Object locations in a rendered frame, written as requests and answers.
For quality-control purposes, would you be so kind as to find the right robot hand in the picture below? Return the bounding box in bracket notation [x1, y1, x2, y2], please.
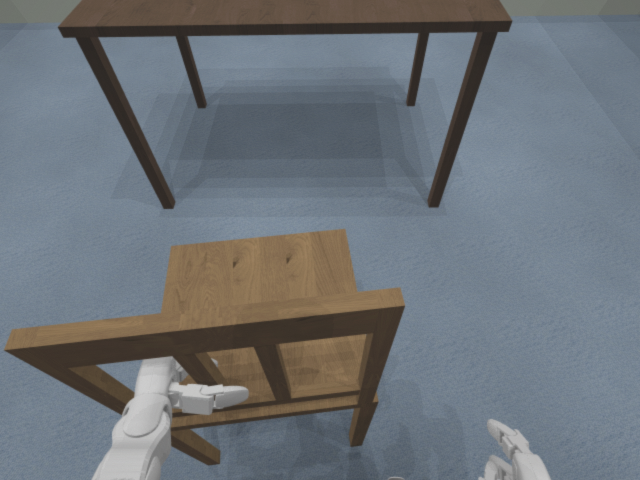
[478, 419, 551, 480]

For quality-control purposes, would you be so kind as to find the chair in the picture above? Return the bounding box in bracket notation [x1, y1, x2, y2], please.
[4, 229, 405, 466]

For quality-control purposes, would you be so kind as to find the left robot forearm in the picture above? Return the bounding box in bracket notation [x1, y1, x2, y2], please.
[91, 393, 172, 480]

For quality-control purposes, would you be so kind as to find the left robot hand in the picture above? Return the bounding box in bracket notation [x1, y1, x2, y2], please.
[134, 356, 249, 415]

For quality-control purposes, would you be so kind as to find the table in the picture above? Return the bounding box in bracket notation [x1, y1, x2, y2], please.
[58, 0, 512, 209]

